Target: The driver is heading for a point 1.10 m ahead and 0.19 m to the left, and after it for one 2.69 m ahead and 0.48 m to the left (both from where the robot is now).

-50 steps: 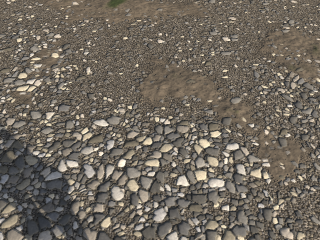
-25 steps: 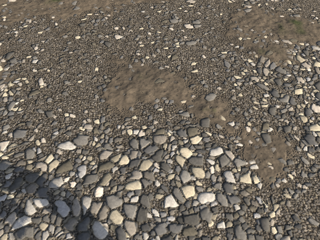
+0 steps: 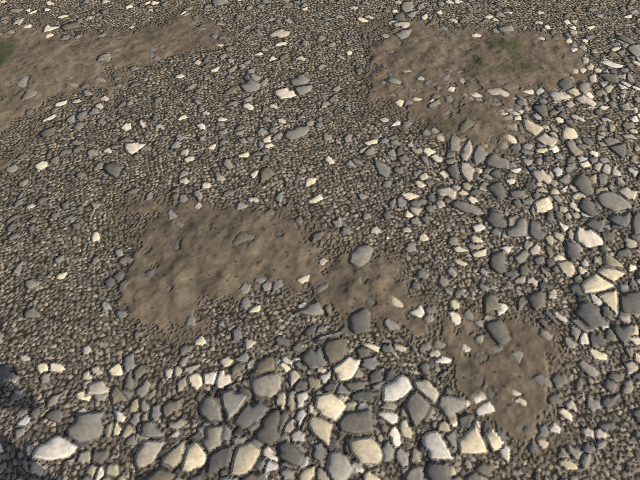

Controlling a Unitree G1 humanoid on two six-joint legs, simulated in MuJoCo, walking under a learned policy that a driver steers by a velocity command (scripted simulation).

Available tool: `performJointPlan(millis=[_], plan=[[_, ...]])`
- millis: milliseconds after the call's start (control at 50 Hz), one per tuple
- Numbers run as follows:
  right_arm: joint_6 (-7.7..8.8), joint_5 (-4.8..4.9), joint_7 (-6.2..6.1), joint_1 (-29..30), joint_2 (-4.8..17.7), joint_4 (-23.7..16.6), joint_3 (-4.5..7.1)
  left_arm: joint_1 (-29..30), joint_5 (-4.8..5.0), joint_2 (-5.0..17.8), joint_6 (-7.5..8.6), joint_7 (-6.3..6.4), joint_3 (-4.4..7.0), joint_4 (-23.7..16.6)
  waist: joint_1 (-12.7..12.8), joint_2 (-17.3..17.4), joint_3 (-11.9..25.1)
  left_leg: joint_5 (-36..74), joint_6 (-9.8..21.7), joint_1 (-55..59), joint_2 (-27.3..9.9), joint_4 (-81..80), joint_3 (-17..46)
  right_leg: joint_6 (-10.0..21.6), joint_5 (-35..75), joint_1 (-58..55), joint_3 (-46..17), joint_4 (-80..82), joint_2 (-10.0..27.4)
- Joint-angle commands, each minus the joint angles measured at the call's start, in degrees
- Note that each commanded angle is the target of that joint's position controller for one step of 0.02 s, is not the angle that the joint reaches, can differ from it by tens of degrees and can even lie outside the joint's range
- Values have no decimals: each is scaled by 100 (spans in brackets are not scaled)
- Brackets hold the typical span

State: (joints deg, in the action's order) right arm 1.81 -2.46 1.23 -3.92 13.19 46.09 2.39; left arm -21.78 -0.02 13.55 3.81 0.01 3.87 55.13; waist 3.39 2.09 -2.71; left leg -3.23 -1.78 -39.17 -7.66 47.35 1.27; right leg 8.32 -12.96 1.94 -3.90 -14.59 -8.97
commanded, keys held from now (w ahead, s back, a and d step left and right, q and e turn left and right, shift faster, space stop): w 0.48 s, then w+q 0.52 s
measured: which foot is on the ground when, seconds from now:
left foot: up 0.00-0.18, down 0.20-0.74, up 0.76-1.00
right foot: down 0.00-0.20, up 0.22-0.70, down 0.72-1.00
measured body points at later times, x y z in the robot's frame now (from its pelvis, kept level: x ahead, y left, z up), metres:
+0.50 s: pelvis +0.29 +0.05 +0.00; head +0.31 +0.06 +0.45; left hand +0.42 +0.29 -0.13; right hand +0.26 -0.20 -0.13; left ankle +0.26 +0.13 -0.74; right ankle +0.37 -0.10 -0.68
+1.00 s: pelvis +0.54 +0.00 +0.00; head +0.56 -0.01 +0.45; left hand +0.52 +0.27 -0.12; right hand +0.69 -0.25 -0.13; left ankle +0.57 +0.15 -0.66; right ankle +0.53 -0.08 -0.74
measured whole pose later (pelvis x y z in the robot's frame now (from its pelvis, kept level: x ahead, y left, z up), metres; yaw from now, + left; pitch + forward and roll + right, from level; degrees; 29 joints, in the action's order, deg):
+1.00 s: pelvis +0.54 +0.00 +0.00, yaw +11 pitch +1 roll -1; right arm 0.0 -1.9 2.5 -12.5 15.9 48.8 4.7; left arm -19.4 -1.0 12.9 6.1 0.5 3.0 52.3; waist 0.8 3.0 -1.2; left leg -9.8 2.8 -36.4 -4.5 61.2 0.3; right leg 3.3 -11.6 5.3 11.1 -16.0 -1.0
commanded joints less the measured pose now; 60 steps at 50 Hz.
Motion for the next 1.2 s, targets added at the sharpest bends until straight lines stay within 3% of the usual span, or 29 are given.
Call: performJointPlan(millis=[20, 100, 140, 160, 180, 200, 220, 240, 260, 280, 300, 340, 400, 480, 540, 600, 660, 700, 720, 740, 760, 780, 800, 820, 840, 920, 1040, 1140, 1200], plan=[[57, 36, 46, 624, 296, -490, 7, -652, -27, 648, 54, 49, 86, -91, 200, -556, -31, 447, 85, -79, 301, -592, -376, 223, 3136, -326, -820, 222, 1451], [144, 87, 66, 1040, 368, -721, -27, -771, -116, 754, 68, 123, 56, -47, 248, -640, -144, 200, 351, 150, 544, -1340, -457, 285, 3665, -886, -904, 34, 1736], [191, 103, 20, 424, 528, -584, 34, -481, -130, 889, 108, 150, 66, -89, -145, -720, 24, -232, 580, 1115, 787, -1672, -475, 139, 4824, -821, -782, -415, 1796], [217, 120, -38, -181, 674, -395, 102, -401, -152, 957, 126, 141, 78, -85, -405, -743, 317, -467, 692, 1812, 976, -1759, -506, 70, 5488, -822, -725, -1018, 1752], [263, 114, -106, -1081, 783, -122, 167, -286, -141, 981, 136, 110, 77, -88, -848, -591, 758, -220, 834, 2877, 975, -2141, -499, -9, 5380, -580, -536, -2017, 1567], [304, -14, -194, -2004, 1082, 51, 256, -301, -96, 785, 165, 78, 17, -210, -1181, -238, 1397, -648, 1078, 4317, 63, -2127, 433, -62, 3796, 395, -405, -3428, 1317], [276, -130, -173, -2407, 1707, 122, 431, -1158, 170, 213, 144, 34, -78, -224, -872, 1212, 2189, -858, 2023, 5903, -1605, -2432, 3263, -374, -281, 2329, 99, -5732, 227], [191, 74, -84, -2024, 1246, 150, 359, -940, -28, 746, 130, 63, 12, -160, -756, 565, 1874, -1335, 2017, 5427, -1563, -3082, 4102, -281, -1408, 2973, -274, -6259, 313], [189, 141, -62, -1378, 892, 43, 265, -399, -86, 738, 114, 49, 30, -292, -550, 151, 822, -1523, 1870, 4477, -1354, -3197, 3103, -282, -923, 3202, -297, -6184, 639], [226, 114, -38, -1093, 601, 35, 191, -56, -108, 628, 124, 14, -8, -380, -489, -189, 414, -1075, 1714, 3853, -1077, -3370, 2435, -288, -609, 3149, -242, -5869, 844], [266, 99, -53, -1083, 492, 109, 147, 65, -132, 545, 84, -22, -10, -414, -383, -104, 191, -591, 1545, 3475, -808, -3487, 1895, -300, -509, 3031, -178, -5584, 996], [341, 131, -69, -1234, 380, 309, 90, -59, -216, 384, -41, -104, -44, -396, -189, 177, 181, 24, 1362, 3070, -495, -3673, 1267, -401, -393, 2667, -46, -5203, 1124], [435, 193, -52, -1580, 549, 507, 131, 217, -244, 283, -121, -178, -77, -490, -153, 214, 111, 465, 1429, 3059, -405, -3900, 867, -540, -121, 2992, 204, -4834, 1276], [416, 209, -47, -1943, 551, 667, 120, 1335, -216, 241, -128, -217, -141, -862, -367, 173, -164, 682, 1361, 3215, -202, -4129, 458, -729, 689, 3528, 497, -3675, 1470], [406, 223, -63, -2272, 585, 779, 118, 2003, -189, 125, -98, -224, -215, -1086, -551, 188, -197, 1122, 1298, 3290, -120, -3998, 406, -813, 1134, 3253, 659, -2667, 1334], [366, 191, -102, -2466, 689, 833, 137, 2365, -152, 186, -62, -191, -225, -1217, -651, 214, -154, 1526, 1308, 3651, -230, -3679, 567, -819, 1154, 3068, 666, -2116, 1170], [324, 148, -148, -2333, 814, 799, 179, 2287, -132, 350, 19, -142, -178, -1278, -495, 283, -71, 1900, 1222, 3872, -393, -3242, 838, -691, 682, 2576, 555, -1713, 1055], [303, 168, -146, -2123, 884, 753, 211, 1304, -160, 543, 120, -63, -76, -994, -20, 141, 364, 2429, 1054, 3724, -175, -2161, 744, -525, 521, 1228, 608, -1097, 845], [311, 210, -127, -2094, 744, 678, 181, 445, -270, 834, 203, 17, 27, -777, 292, -171, 954, 1796, 942, 3086, 160, -987, 515, -334, 473, -85, 187, -1000, 1301], [317, 341, -123, -2235, 277, 391, 76, -311, -424, 1386, 229, 104, 148, -804, 430, -1041, 1861, -473, 761, 1741, 735, 814, 84, -10, -225, -1600, -1622, -809, 2941], [255, 384, -151, -2624, 298, 330, 119, -151, -301, 1563, 104, 76, 227, -771, 133, -1878, 2153, -2759, 737, 553, 1200, 1925, -37, 458, -574, -1845, -3436, -132, 3610], [159, 245, -180, -2413, 640, 468, 203, 360, -227, 980, 46, 44, 104, -914, -41, -911, 1312, -2395, 782, 258, 752, 2320, 238, 353, -1131, -1106, -2829, -48, 3337], [145, 203, -116, -2079, 534, 446, 199, 746, -177, 574, 70, 22, 1, -962, -118, -542, 628, -1920, 750, 275, 557, 2202, 261, 232, -948, -331, -1996, 135, 3025], [116, 191, -71, -1962, 393, 421, 189, 920, -181, 418, 103, 17, -39, -951, -248, -563, 323, -1639, 706, 459, 406, 1985, 233, 66, -452, 183, -1353, 343, 2765], [46, 102, -25, -1884, 392, 388, 213, 893, -157, 349, 147, 43, -60, -881, -341, -714, 170, -1526, 652, 570, 300, 1841, 207, -27, -25, 477, -886, 450, 2588], [-149, 54, 110, -1570, 278, 222, 219, 581, -74, 443, 328, 56, -11, -698, -475, -655, 144, -947, 500, 338, 219, 1806, 84, -23, 1121, 507, 56, 639, 2448], [-167, 60, 234, -398, 222, -221, 142, 204, -112, 474, 314, 51, 3, -504, -314, -611, -146, 144, 389, -84, 217, 471, -192, -36, 1806, 269, 1058, 669, 2270], [-141, 23, 317, 437, 223, -583, 64, -213, -114, 705, 238, 108, 60, -331, -80, -606, -314, 42, 652, 229, 364, -757, -725, -103, 2486, -350, 1524, 463, 2471], [-144, -3, 280, 342, 324, -630, 110, -262, -133, 883, 121, 155, 96, -268, -204, -739, -128, -742, 957, 776, 762, -1076, -1041, -199, 4497, -802, 1825, -341, 2527]])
